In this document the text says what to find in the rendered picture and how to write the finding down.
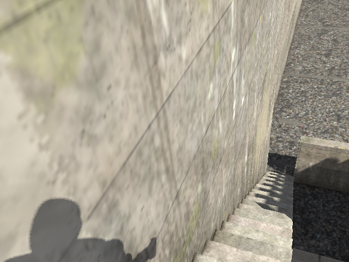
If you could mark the stairs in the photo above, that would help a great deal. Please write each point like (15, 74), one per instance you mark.
(259, 229)

